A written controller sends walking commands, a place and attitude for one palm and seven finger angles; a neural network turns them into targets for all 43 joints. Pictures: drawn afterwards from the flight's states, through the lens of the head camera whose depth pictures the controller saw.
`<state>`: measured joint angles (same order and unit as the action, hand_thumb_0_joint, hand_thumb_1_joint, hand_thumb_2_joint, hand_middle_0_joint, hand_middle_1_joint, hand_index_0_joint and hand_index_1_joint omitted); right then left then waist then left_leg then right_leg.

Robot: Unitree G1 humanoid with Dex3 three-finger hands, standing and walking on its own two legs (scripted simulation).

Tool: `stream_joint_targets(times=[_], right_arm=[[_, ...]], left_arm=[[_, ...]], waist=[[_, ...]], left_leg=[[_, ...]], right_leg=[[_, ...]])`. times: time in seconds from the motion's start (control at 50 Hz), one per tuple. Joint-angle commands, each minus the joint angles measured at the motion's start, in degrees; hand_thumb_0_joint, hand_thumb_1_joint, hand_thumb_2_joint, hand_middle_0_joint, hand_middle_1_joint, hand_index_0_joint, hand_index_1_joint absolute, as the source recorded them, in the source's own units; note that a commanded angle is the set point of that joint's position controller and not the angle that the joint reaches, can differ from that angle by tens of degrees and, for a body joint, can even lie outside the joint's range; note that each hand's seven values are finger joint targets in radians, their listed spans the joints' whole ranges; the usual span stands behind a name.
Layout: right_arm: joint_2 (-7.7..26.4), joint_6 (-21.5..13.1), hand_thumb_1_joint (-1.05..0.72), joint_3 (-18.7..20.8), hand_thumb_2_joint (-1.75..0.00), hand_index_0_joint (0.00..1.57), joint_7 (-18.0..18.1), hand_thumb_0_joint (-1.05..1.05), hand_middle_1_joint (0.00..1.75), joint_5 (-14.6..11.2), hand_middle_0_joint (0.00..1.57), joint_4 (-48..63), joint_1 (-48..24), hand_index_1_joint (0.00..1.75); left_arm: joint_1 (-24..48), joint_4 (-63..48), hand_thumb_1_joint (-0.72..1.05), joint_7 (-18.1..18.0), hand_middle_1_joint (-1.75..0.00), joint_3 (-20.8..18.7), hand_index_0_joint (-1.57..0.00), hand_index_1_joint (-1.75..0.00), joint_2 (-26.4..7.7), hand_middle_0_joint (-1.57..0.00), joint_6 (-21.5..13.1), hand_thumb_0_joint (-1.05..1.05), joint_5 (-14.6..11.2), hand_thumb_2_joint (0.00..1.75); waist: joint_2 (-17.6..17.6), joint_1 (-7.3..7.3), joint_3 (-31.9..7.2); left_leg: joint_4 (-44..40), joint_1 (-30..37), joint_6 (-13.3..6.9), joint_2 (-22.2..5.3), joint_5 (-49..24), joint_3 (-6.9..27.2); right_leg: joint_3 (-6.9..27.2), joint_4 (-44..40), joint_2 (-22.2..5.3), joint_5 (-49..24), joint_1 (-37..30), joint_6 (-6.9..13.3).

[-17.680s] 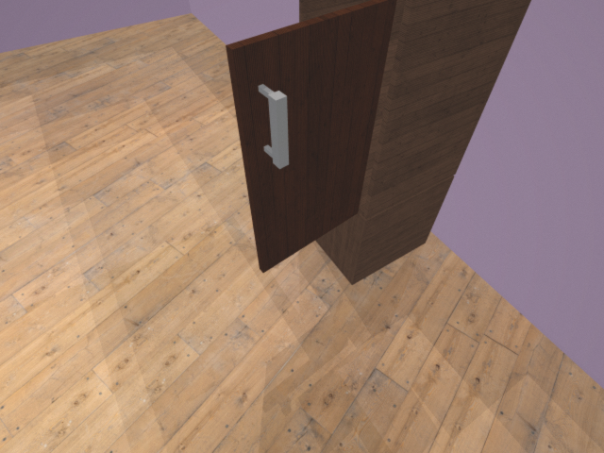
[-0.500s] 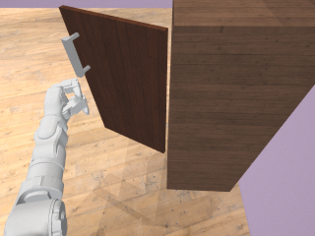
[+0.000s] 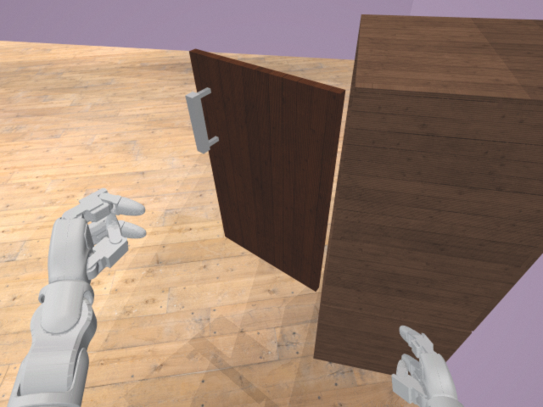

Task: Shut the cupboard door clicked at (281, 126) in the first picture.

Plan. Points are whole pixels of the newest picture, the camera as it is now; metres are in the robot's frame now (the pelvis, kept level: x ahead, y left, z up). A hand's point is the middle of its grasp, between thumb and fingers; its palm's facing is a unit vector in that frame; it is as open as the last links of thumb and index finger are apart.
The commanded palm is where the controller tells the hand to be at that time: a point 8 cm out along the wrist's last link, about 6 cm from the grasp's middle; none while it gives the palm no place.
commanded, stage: draw the hand back to the body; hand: left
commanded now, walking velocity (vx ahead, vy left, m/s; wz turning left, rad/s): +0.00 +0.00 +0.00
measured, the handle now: (204, 120) +0.66 +0.23 +0.10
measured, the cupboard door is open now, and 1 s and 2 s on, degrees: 65 65 65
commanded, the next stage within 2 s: step back with the hand held close in 0.70 s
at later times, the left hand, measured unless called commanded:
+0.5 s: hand (60, 292) +0.19 +0.27 +0.15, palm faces +0.50 -0.77 -0.41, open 7.1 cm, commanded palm +0.15 +0.29 +0.17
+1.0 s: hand (68, 286) +0.20 +0.27 +0.15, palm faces +0.43 -0.78 -0.45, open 7.4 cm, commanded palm +0.14 +0.30 +0.17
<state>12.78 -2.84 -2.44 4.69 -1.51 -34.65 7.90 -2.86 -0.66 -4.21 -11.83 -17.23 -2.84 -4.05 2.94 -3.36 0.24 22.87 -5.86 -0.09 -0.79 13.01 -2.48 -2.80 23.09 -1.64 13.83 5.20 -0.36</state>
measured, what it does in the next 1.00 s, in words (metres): stands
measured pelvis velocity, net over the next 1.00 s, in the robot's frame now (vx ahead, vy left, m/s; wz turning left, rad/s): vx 0.00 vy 0.00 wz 0.00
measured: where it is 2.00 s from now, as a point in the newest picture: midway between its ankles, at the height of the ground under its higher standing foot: outside the picture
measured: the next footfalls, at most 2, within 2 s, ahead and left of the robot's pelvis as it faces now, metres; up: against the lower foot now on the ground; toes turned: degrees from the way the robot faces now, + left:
none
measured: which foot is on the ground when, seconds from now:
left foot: down 0.00-1.00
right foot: down 0.00-1.00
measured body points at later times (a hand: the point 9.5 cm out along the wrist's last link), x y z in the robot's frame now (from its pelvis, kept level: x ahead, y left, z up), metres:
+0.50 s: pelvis +0.01 -0.01 +0.00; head -0.02 -0.04 +0.45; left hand +0.16 +0.31 +0.18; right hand +0.19 -0.23 -0.10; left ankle +0.00 +0.12 -0.74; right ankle -0.01 -0.12 -0.74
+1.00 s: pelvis +0.00 +0.00 +0.00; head -0.01 -0.03 +0.45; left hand +0.17 +0.30 +0.18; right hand +0.18 -0.24 -0.10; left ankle +0.00 +0.12 -0.74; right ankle -0.01 -0.12 -0.74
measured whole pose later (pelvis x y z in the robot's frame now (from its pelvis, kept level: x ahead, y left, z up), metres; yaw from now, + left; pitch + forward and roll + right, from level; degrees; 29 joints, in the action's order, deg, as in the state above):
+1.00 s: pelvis +0.00 +0.00 +0.00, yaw +0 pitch +0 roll -1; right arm 14.1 -1.7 0.6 4.7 -0.8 -35.3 10.5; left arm -27.9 -20.8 -6.5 -21.0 -20.3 -7.1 -3.2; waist 4.8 -1.4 -1.3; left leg 28.0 -12.4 0.1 -1.9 15.1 -1.8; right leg -3.4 24.7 -0.7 14.2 10.0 -0.3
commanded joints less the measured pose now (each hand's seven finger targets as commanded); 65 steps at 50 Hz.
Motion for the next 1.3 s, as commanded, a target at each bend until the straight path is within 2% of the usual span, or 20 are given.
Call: stream_joint_targets(times=[0.0, 0.04, 0.16, 0.3, 0.4, 0.54, 0.56, 0.68, 0.72, 0.76, 0.8, 0.82, 0.86, 0.88, 0.92, 0.96, 1.02, 1.08, 1.16, 1.28], right_arm=[[5.97, -2.55, -0.90, 2.24, -0.90, 0.20, 0.25, 0.00, 0.30, 0.68, 0.20, 7.67, -4.60, 0.30], [5.61, -2.75, -0.90, 2.21, -0.90, 0.20, 0.10, 0.00, 0.30, 0.83, 0.20, 8.14, -4.86, 0.30], [5.44, -3.20, -0.90, 2.47, -0.90, 0.20, 0.08, 0.00, 0.30, 1.14, 0.20, 8.22, -5.14, 0.30], [5.15, -4.73, -0.90, 3.33, -0.90, 0.20, 0.20, 0.00, 0.30, 1.23, 0.20, 7.91, -4.92, 0.30], [5.80, -5.94, -0.90, 3.59, -0.90, 0.20, 1.04, 0.00, 0.30, 1.22, 0.20, 6.43, -4.36, 0.30], [5.27, -6.56, -0.90, 3.51, -0.90, 0.20, 1.23, 0.00, 0.30, 1.39, 0.20, 6.49, -4.75, 0.30], [5.20, -6.60, -0.90, 3.50, -0.90, 0.20, 1.14, 0.00, 0.30, 1.38, 0.20, 6.59, -4.84, 0.30], [4.83, -6.21, -0.90, 3.36, -0.90, 0.20, 0.85, 0.00, 0.30, 1.33, 0.20, 6.86, -4.66, 0.30], [4.80, -6.15, -0.90, 3.34, -0.90, 0.20, 0.93, 0.00, 0.30, 1.28, 0.20, 7.01, -4.68, 0.30], [4.89, -6.05, -0.90, 3.46, -0.90, 0.20, 0.94, 0.00, 0.30, 1.34, 0.20, 7.04, -4.47, 0.30], [5.21, -6.21, -0.90, 3.48, -0.90, 0.20, 0.95, 0.00, 0.30, 1.48, 0.20, 6.71, -4.52, 0.30], [7.09, -4.55, -0.90, 4.35, -0.90, 0.20, 0.54, 0.00, 0.30, 0.85, 0.20, 8.51, -4.88, 0.30], [6.09, -3.02, -0.90, 4.34, -0.90, 0.20, 0.31, 0.00, 0.30, 1.04, 0.20, 7.99, -4.17, 0.30], [6.07, -2.44, -0.90, 4.52, -0.90, 0.20, 0.25, 0.00, 0.30, 1.00, 0.20, 8.16, -3.92, 0.30], [6.10, -1.67, -0.90, 4.80, -0.90, 0.20, 0.47, 0.00, 0.30, 0.89, 0.20, 8.46, -3.62, 0.30], [6.55, -0.70, -0.90, 5.22, -0.90, 0.20, 0.82, 0.00, 0.30, 0.75, 0.20, 9.53, -3.67, 0.30], [6.78, 0.60, -0.90, 5.28, -0.90, 0.20, 1.45, 0.00, 0.30, 0.71, 0.20, 10.87, -3.60, 0.30], [7.24, 1.65, -0.90, 5.49, -0.90, 0.20, 1.67, 0.00, 0.30, 0.58, 0.20, 12.01, -3.04, 0.30], [7.44, 1.88, -0.90, 5.46, -0.90, 0.20, 1.69, 0.00, 0.30, 0.62, 0.20, 12.81, -2.60, 0.30], [7.80, 0.73, -0.90, 5.29, -0.90, 0.20, 1.61, 0.00, 0.30, 0.62, 0.20, 13.13, -1.82, 0.30]], left_arm=[[8.05, -18.15, 0.90, -0.89, -0.75, -5.56, -0.61, -0.75, -10.32, -0.61, -3.72, 0.00, -0.18, 0.90], [4.94, -21.47, 0.90, -1.03, -0.69, -6.08, -0.56, -0.69, -10.00, -0.56, -3.67, 0.00, -0.20, 0.90], [-5.92, -26.50, 0.90, -1.54, -0.51, -11.88, -0.39, -0.51, -13.08, -0.39, -3.85, 0.00, -0.27, 0.90], [-19.91, -32.60, 0.90, -2.08, -0.30, -16.30, -0.20, -0.30, -14.58, -0.20, -4.64, 0.00, -0.26, 0.90], [-14.27, -29.57, 0.90, -2.51, -0.30, -13.21, -0.20, -0.30, -12.46, -0.20, -4.57, 0.00, 0.34, 0.90], [-15.36, -30.88, 0.90, -2.88, -0.30, -14.23, -0.20, -0.30, -13.22, -0.20, -5.45, 0.00, 0.34, 0.90], [-15.66, -31.58, 0.90, -2.87, -0.30, -14.36, -0.20, -0.30, -13.29, -0.20, -5.53, 0.00, 0.46, 0.90], [-17.15, -30.52, 0.90, -2.51, -0.30, -15.32, -0.20, -0.30, -13.39, -0.20, -5.39, 0.00, 0.09, 0.90], [-17.08, -30.56, 0.90, -2.31, -0.30, -14.86, -0.20, -0.30, -13.00, -0.20, -5.28, 0.00, -0.03, 0.90], [-17.34, -29.77, 0.90, -2.30, -0.30, -14.92, -0.20, -0.30, -12.86, -0.20, -5.21, 0.00, -0.10, 0.90], [-17.60, -29.26, 0.90, -2.17, -0.30, -15.53, -0.20, -0.30, -13.58, -0.20, -5.24, 0.00, 0.03, 0.90], [-12.75, -33.21, 0.90, -2.86, -0.30, -19.22, -0.20, -0.30, -18.30, -0.20, -6.83, 0.00, 0.41, 0.90], [-18.85, -29.21, 0.90, -2.88, -0.30, -15.65, -0.20, -0.30, -14.25, -0.20, -7.43, 0.00, 0.57, 0.90], [-19.64, -29.72, 0.90, -3.06, -0.30, -15.36, -0.20, -0.30, -14.18, -0.20, -7.75, 0.00, 0.62, 0.90], [-21.38, -31.32, 0.90, -3.56, -0.30, -16.64, -0.20, -0.30, -15.36, -0.20, -8.46, 0.00, 0.71, 0.90], [-22.97, -33.56, 0.90, -4.03, -0.30, -17.44, -0.20, -0.30, -16.00, -0.20, -8.59, 0.00, 0.46, 0.90], [-24.73, -34.75, 0.90, -4.31, -0.30, -18.79, -0.20, -0.30, -16.94, -0.20, -8.29, 0.00, 0.17, 0.90], [-24.69, -35.69, 0.90, -4.60, -0.30, -19.16, -0.20, -0.30, -17.35, -0.20, -8.03, 0.00, 0.05, 0.90], [-26.22, -36.13, 0.90, -4.84, -0.30, -19.21, -0.20, -0.30, -17.02, -0.20, -8.18, 0.00, 0.08, 0.90], [-25.85, -36.11, 0.90, -5.19, -0.30, -19.69, -0.20, -0.30, -16.25, -0.20, -9.62, 0.00, 0.82, 0.90]], waist=[[1.38, 1.14, -6.94], [2.41, 0.95, -7.11], [-0.24, -0.09, -5.55], [0.69, -0.89, -4.43], [-1.25, 0.48, 0.15], [-0.22, -0.57, -3.58], [1.44, -0.64, -3.61], [0.21, -0.66, -1.34], [1.70, -0.58, -1.16], [-0.71, -0.51, -1.09], [-0.50, -0.69, -1.10], [0.14, 1.74, 0.01], [-4.85, 2.21, -1.94], [-4.60, 2.38, -3.25], [-3.56, 2.63, -6.87], [-1.65, 2.79, -9.68], [-0.31, 2.69, -11.50], [0.08, 2.74, -11.15], [2.36, 2.65, -9.97], [3.99, 3.05, -5.59]], left_leg=[[-3.66, 3.41, -0.58, 0.25, -12.08, 0.90], [-3.71, 3.72, -0.41, 0.11, -12.80, 1.08], [-3.77, 2.34, -0.62, 0.17, -11.37, 0.95], [-2.54, 1.63, -0.85, -0.10, -13.39, 0.36], [-2.96, 1.45, -1.55, -0.04, -8.87, 0.02], [-3.10, 2.24, -1.55, 0.33, -9.52, 0.17], [-3.02, 2.31, -1.41, 0.36, -10.28, 0.14], [-3.41, 1.42, -1.07, 0.03, -10.29, -0.01], [-3.65, 1.54, -1.10, -0.08, -9.81, -0.09], [-3.59, 1.61, -1.25, -0.15, -9.70, -0.15], [-3.50, 1.66, -1.37, -0.06, -9.87, -0.16], [0.99, -2.67, -2.07, -1.53, -5.93, 0.51], [4.78, -3.95, -1.83, -0.74, -4.42, 0.95], [5.69, -4.37, -1.76, -0.70, -4.62, 1.19], [5.82, -4.60, -1.42, -1.23, -7.89, 1.74], [4.69, -3.43, -1.27, -2.08, -14.61, 1.90], [3.34, -3.24, -1.03, -3.65, -24.21, 2.81], [2.30, -5.20, -0.90, -4.63, -25.67, 3.53], [-0.36, -10.22, -1.47, -5.84, -18.43, 4.76], [-5.36, -25.30, -3.54, -7.07, 7.91, 7.27]], right_leg=[[0.25, -3.55, 1.82, -11.97, -1.12, 1.36], [0.07, -3.20, 1.74, -12.32, -1.36, 1.32], [-0.10, -3.68, 1.61, -10.90, -1.18, 0.93], [0.05, -3.63, 1.33, -12.23, -1.02, 0.59], [0.34, -5.22, 1.05, -7.30, 3.42, 0.22], [0.55, -4.30, 0.81, -7.98, 0.53, 0.39], [0.55, -4.07, 0.89, -8.82, 0.28, 0.53], [0.43, -4.58, 1.16, -8.89, 0.91, 0.41], [0.70, -4.89, 0.98, -8.28, 0.83, 0.40], [0.62, -5.03, 1.15, -8.20, 1.09, 0.26], [0.81, -5.49, 1.11, -8.58, 1.14, 0.26], [6.25, -8.02, -2.66, -10.16, 6.39, 0.76], [7.90, -8.28, -5.90, -10.90, 7.76, 1.85], [8.17, -7.50, -6.74, -11.66, 7.72, 2.28], [6.74, -3.97, -7.24, -16.91, 5.64, 2.77], [4.66, -0.43, -5.66, -21.78, 4.57, 1.90], [2.67, 3.52, -3.31, -25.80, 2.93, 0.70], [2.31, 5.38, -1.97, -24.75, 2.68, 0.23], [2.38, 6.92, -1.02, -18.51, 2.13, -0.10], [3.24, 9.18, 0.02, -9.44, -1.88, -0.32]])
